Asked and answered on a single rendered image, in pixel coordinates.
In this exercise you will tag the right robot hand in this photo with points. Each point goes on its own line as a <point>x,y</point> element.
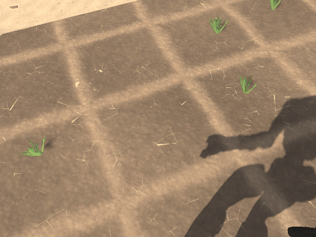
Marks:
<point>300,231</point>

